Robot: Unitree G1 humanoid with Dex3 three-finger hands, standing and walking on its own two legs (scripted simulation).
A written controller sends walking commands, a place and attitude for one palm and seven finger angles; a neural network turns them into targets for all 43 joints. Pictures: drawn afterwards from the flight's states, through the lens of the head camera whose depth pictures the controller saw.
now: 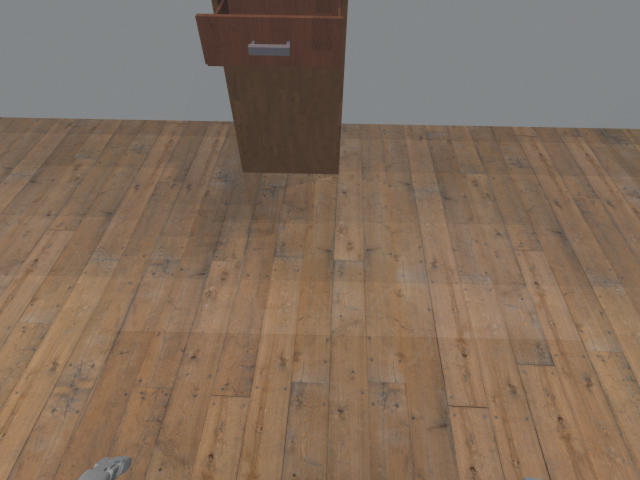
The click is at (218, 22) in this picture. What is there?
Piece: drawer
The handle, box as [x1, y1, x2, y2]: [248, 40, 289, 55]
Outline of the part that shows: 248,45 249,54 289,55 289,41 287,41 285,44 256,44 254,40 252,40 251,43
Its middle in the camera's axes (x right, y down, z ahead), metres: -0.15 -0.57 +1.15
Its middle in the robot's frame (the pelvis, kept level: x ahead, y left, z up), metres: +1.24 +0.21 -0.02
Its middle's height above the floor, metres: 0.75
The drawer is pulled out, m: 0.30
